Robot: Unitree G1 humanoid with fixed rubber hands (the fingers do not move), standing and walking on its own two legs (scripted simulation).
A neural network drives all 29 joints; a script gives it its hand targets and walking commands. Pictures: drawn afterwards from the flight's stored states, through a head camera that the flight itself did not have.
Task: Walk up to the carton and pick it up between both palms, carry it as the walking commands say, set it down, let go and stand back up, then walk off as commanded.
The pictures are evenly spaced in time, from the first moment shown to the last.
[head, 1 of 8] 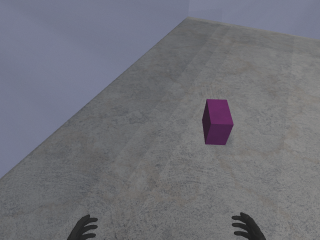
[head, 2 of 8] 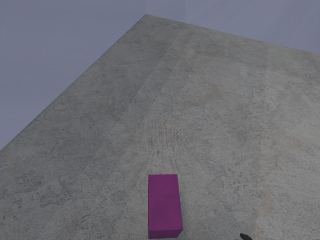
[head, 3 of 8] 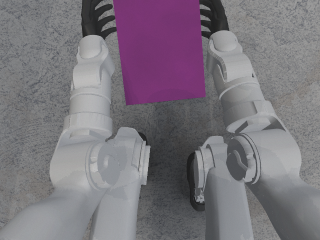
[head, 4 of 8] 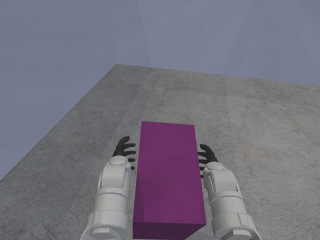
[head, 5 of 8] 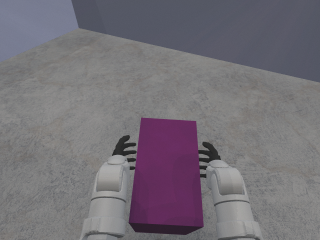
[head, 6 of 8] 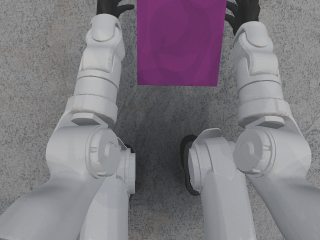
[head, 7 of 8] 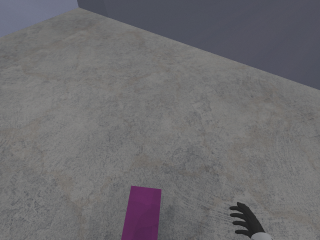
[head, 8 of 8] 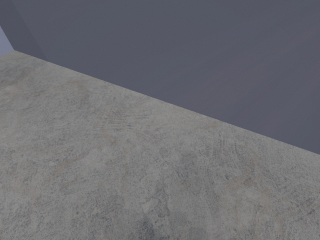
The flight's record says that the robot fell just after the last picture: no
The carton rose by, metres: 0.67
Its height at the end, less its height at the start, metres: -0.04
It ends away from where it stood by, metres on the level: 0.95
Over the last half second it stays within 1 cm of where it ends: yes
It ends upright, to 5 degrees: no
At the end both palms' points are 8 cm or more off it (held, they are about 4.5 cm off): yes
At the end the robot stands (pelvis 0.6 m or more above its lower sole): yes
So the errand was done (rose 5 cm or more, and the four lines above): no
